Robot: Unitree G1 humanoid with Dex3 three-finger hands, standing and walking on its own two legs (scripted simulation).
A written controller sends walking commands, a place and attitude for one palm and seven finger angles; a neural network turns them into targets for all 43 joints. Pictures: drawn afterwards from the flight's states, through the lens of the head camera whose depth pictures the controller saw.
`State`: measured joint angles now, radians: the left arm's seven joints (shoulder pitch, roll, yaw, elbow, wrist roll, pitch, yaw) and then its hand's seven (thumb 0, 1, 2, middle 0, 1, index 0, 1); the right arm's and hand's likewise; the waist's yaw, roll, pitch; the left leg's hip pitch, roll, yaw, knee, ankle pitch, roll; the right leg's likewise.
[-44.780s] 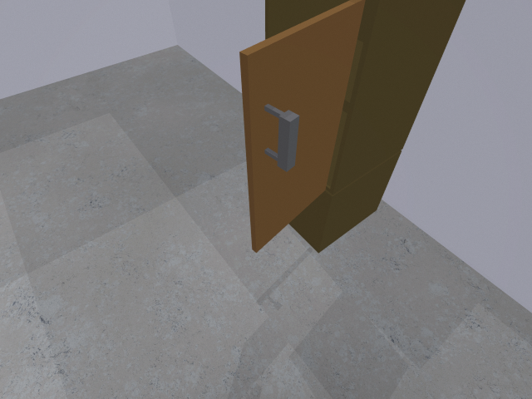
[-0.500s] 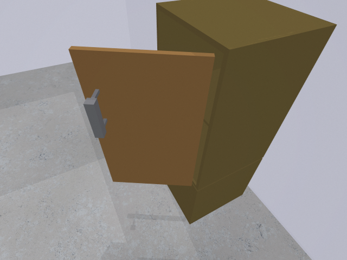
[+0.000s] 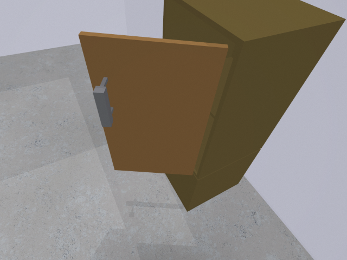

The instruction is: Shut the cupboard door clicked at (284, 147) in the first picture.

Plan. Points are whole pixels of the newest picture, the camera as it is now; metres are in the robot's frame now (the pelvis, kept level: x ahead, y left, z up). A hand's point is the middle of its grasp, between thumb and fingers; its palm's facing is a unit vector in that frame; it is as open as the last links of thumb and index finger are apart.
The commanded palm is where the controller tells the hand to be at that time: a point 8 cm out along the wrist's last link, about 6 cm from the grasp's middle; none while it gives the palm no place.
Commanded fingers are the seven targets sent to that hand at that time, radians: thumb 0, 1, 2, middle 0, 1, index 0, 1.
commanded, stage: come to a stop and stand still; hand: left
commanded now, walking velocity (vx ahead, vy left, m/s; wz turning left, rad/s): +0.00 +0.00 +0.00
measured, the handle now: (106, 102) +0.49 +0.22 +0.08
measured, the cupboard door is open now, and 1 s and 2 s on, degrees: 59 59 59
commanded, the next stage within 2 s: look again from close up in 0.48 s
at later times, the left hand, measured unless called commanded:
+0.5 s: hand out of the picture -0.05 +0.18 -0.18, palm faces +0.02 -0.99 -0.15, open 7.4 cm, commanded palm none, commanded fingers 0.00 0.90 0.90 -0.20 -0.30 -0.20 -0.30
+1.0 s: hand out of the picture -0.04 +0.15 -0.17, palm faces +0.01 -0.99 -0.14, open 7.4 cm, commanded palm none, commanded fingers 0.00 0.90 0.90 -0.20 -0.30 -0.20 -0.30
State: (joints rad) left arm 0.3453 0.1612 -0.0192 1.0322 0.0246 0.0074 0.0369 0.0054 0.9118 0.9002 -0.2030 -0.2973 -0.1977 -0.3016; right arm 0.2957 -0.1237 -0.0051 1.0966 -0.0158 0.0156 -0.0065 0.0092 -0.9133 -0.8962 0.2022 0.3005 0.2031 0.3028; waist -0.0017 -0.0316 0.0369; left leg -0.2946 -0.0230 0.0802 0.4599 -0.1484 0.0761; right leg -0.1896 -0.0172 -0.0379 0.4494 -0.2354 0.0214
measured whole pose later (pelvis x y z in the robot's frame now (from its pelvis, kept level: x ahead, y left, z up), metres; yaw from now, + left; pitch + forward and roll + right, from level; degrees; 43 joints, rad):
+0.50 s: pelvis +0.00 +0.02 +0.00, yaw -1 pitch -2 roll -1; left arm 0.39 0.13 -0.01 1.10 0.03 0.00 0.04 0.00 0.91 0.90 -0.20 -0.30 -0.20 -0.30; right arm 0.25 -0.15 -0.03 1.12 -0.01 0.01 -0.02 0.01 -0.93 -0.90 0.20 0.30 0.20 0.30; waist 0.01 -0.02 0.02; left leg -0.25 -0.06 0.11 0.38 -0.11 0.10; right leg -0.18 -0.05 -0.01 0.42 -0.21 0.04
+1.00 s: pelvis +0.00 +0.00 +0.00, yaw -1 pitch -1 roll -1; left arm 0.39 0.11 -0.01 1.11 0.03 -0.01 0.04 0.00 0.91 0.90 -0.20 -0.30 -0.20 -0.30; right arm 0.29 -0.12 -0.02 1.15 -0.01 0.01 -0.01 0.00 -0.91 -0.90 0.20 0.30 0.20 0.30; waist 0.00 -0.01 0.02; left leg -0.25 -0.04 0.10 0.37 -0.11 0.08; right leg -0.17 -0.03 -0.02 0.41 -0.22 0.03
